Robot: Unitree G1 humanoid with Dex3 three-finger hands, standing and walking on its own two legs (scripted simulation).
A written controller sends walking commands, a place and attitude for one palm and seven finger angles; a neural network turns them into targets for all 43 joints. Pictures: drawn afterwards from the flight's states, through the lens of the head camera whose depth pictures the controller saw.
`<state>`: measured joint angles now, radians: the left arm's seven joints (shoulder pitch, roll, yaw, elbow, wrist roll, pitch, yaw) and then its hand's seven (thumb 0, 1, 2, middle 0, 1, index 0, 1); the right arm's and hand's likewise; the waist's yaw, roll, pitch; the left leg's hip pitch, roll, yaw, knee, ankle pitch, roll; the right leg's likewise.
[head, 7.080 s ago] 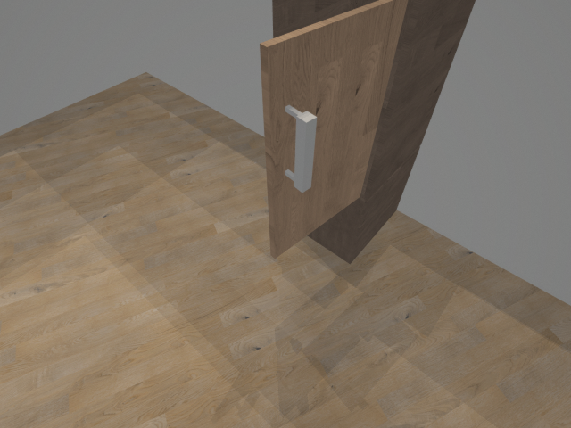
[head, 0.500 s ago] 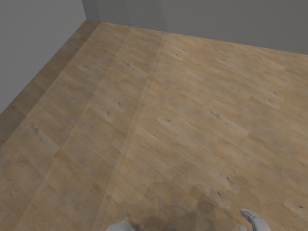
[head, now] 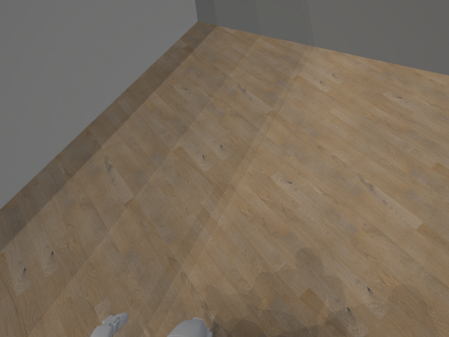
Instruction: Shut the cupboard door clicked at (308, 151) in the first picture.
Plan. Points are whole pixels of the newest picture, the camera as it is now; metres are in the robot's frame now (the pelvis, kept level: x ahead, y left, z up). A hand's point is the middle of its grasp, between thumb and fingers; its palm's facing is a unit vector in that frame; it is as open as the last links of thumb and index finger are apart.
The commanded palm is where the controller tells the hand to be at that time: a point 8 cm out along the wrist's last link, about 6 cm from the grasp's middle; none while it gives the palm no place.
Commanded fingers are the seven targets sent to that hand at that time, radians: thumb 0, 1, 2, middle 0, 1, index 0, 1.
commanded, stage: walk to a spot facing it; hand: left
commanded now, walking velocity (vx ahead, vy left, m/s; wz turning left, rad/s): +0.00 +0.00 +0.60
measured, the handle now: out of the picture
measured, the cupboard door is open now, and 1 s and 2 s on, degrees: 82 82 82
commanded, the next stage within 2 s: none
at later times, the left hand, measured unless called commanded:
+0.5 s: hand out of the picture -0.03 +0.22 -0.18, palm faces +0.37 -0.90 -0.25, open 7.3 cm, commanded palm none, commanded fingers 0.00 0.90 0.90 -0.20 -0.30 -0.20 -0.30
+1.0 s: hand out of the picture +0.05 +0.18 -0.13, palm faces +0.55 -0.79 -0.28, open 7.3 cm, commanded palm none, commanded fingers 0.00 0.90 0.90 -0.20 -0.30 -0.20 -0.30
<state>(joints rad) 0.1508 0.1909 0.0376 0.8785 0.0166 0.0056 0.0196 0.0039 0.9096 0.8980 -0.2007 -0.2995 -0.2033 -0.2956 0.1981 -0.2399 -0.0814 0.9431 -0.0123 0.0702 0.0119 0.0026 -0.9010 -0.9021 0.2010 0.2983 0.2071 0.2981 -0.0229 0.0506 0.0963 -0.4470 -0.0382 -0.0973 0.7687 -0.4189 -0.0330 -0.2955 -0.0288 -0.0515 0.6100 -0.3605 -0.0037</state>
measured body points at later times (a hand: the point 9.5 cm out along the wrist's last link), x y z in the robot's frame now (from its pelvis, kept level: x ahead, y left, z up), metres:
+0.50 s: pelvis +0.01 +0.01 -0.01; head +0.05 +0.04 +0.44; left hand -0.05 +0.27 -0.16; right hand +0.23 -0.19 -0.12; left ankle -0.01 +0.09 -0.73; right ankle -0.01 -0.13 -0.67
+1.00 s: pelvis +0.06 -0.04 +0.01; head +0.13 -0.04 +0.46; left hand +0.02 +0.22 -0.11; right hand +0.25 -0.23 -0.16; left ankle -0.04 +0.06 -0.64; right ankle +0.10 -0.14 -0.73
